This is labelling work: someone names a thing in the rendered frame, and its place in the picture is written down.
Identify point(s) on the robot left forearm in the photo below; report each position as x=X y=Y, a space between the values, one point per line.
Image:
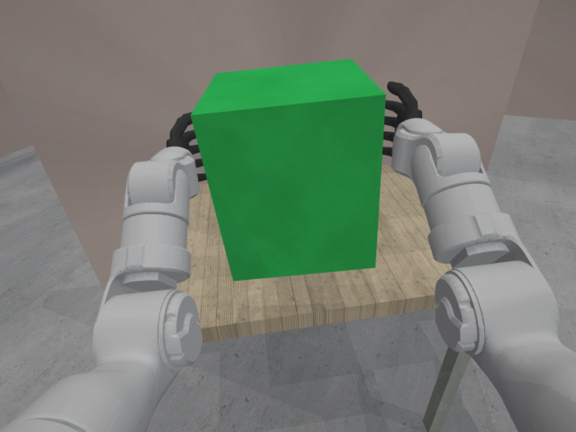
x=153 y=255

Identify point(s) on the robot left upper arm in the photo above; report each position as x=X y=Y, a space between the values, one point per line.
x=141 y=342

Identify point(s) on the robot right forearm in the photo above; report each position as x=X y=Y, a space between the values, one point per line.
x=467 y=227

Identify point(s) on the robot right upper arm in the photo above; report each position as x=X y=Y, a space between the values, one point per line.
x=503 y=315

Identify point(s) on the carton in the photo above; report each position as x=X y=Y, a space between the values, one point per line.
x=293 y=159

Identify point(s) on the robot left hand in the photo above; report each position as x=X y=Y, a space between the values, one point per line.
x=180 y=138

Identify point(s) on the table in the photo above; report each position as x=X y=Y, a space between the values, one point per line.
x=404 y=280

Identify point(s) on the robot right hand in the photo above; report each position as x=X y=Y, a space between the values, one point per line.
x=408 y=109

